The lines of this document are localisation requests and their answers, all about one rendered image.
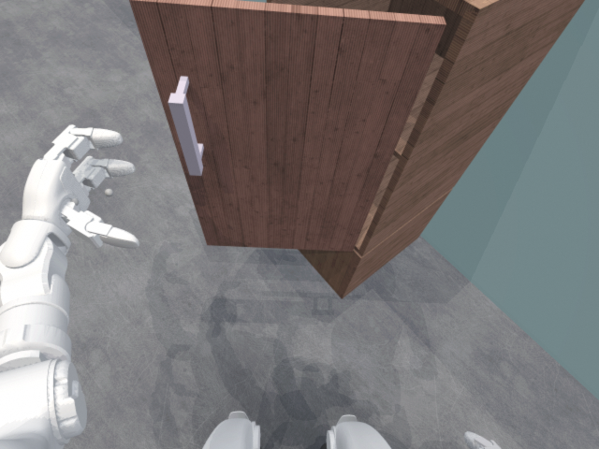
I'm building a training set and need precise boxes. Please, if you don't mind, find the left robot upper arm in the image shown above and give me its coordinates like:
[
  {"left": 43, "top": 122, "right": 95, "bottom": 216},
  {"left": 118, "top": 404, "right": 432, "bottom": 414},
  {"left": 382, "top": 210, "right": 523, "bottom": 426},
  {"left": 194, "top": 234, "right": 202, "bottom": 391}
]
[{"left": 0, "top": 358, "right": 87, "bottom": 449}]

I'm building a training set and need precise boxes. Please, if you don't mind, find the left robot hand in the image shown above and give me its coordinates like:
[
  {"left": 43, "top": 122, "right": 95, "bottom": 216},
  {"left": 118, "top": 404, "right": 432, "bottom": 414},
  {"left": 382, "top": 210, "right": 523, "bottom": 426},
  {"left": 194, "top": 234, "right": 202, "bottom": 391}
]
[{"left": 22, "top": 124, "right": 139, "bottom": 249}]

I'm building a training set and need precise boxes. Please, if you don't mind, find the left robot thigh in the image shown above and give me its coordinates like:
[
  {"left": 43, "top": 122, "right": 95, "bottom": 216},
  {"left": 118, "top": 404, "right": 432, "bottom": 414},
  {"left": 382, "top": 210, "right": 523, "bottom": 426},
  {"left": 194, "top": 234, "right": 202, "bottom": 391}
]
[{"left": 202, "top": 418, "right": 260, "bottom": 449}]

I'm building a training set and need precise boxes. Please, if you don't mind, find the robot left forearm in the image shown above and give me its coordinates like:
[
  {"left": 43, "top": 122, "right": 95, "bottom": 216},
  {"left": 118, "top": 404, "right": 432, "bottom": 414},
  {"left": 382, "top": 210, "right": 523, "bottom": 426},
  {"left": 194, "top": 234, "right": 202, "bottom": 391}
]
[{"left": 0, "top": 219, "right": 72, "bottom": 372}]

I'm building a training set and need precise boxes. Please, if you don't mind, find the cupboard door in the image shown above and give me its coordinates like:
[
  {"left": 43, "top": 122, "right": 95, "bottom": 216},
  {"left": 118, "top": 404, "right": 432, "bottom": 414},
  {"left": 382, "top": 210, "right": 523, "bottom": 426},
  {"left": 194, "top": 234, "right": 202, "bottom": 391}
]
[{"left": 129, "top": 0, "right": 446, "bottom": 252}]

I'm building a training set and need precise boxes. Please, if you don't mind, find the robot left shin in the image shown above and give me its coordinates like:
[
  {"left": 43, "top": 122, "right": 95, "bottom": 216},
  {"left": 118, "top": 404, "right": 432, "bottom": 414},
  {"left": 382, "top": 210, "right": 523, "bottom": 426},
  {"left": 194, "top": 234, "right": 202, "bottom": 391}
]
[{"left": 228, "top": 412, "right": 249, "bottom": 420}]

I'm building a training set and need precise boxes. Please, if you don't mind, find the handle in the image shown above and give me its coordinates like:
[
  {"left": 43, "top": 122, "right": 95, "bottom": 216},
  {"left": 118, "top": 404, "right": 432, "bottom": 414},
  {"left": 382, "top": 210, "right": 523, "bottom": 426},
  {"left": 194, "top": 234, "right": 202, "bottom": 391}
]
[{"left": 168, "top": 76, "right": 204, "bottom": 176}]

